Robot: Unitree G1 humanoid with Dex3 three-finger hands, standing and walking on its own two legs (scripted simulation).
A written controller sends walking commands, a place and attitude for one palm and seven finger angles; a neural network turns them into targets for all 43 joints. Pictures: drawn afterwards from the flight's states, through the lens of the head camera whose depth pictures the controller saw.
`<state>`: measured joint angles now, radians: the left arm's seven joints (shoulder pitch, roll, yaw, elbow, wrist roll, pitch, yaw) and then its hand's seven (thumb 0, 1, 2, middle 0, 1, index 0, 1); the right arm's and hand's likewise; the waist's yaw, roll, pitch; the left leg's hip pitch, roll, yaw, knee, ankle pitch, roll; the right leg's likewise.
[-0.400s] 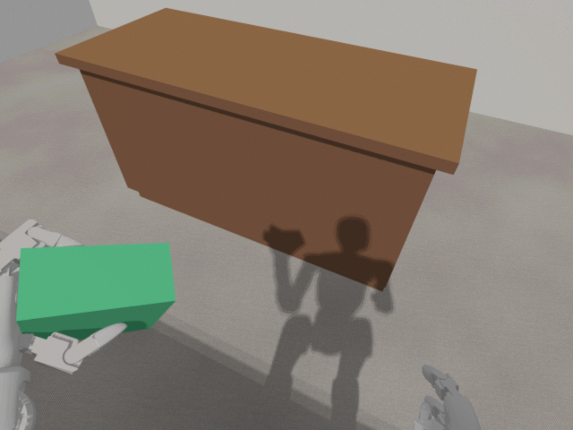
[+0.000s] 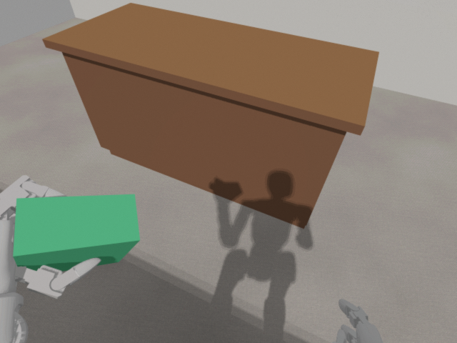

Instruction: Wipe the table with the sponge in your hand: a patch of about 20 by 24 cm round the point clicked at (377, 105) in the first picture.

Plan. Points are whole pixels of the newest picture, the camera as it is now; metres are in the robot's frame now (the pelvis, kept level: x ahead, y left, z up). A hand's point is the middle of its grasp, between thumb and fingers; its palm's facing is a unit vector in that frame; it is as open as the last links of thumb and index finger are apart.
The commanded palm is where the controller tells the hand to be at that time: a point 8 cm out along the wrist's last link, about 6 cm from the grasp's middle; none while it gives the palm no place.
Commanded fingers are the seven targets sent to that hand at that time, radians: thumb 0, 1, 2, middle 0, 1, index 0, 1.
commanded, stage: walk to a spot facing it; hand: left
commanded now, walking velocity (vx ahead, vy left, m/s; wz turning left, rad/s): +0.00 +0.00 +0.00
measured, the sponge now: (94, 234) +0.23 +0.20 +0.14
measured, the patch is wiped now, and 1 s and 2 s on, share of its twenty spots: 0.00 0.00 0.00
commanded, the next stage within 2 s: none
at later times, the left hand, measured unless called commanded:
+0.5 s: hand (12, 239) +0.21 +0.30 +0.15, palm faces +0.53 -0.76 -0.39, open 10.4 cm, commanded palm +0.15 +0.32 +0.18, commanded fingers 0.00 0.10 1.30 -1.20 -1.60 -1.20 -1.60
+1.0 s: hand (27, 219) +0.23 +0.29 +0.16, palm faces +0.66 -0.57 -0.49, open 10.4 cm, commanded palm +0.17 +0.31 +0.18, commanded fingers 0.00 0.10 1.30 -1.20 -1.60 -1.20 -1.60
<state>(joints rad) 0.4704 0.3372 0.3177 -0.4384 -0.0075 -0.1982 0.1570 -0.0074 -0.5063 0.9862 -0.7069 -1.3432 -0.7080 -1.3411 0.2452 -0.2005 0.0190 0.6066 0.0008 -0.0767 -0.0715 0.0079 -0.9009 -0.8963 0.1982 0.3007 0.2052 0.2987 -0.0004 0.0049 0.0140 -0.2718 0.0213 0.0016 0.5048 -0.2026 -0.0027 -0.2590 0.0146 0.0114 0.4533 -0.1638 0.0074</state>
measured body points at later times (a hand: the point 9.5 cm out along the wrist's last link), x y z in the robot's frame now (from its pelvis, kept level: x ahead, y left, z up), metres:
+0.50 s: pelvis +0.03 +0.02 -0.01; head +0.01 +0.04 +0.43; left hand +0.17 +0.33 +0.17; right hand +0.18 -0.20 -0.10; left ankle +0.04 +0.12 -0.74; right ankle +0.03 -0.12 -0.69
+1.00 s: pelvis +0.14 -0.01 +0.00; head +0.18 -0.01 +0.45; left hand +0.19 +0.32 +0.18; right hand +0.39 -0.19 -0.10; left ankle +0.12 +0.14 -0.67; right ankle +0.10 -0.12 -0.74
